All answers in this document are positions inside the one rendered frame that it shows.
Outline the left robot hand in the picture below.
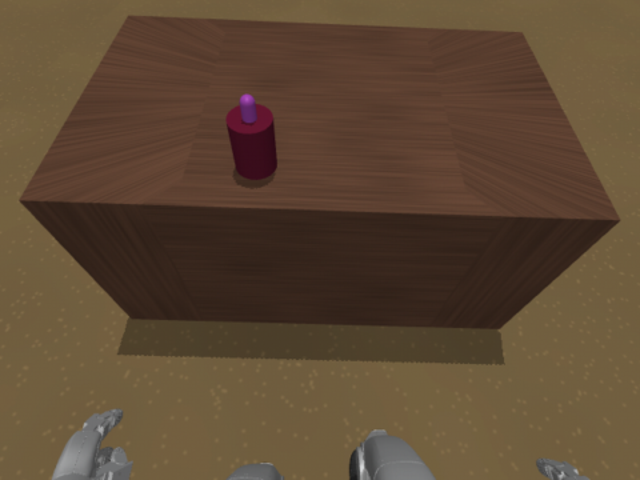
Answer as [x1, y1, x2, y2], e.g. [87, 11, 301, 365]
[51, 409, 133, 480]

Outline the right robot hand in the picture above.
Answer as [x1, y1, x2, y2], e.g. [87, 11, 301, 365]
[536, 458, 590, 480]

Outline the bottle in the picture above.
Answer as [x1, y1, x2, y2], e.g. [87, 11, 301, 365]
[226, 94, 277, 180]

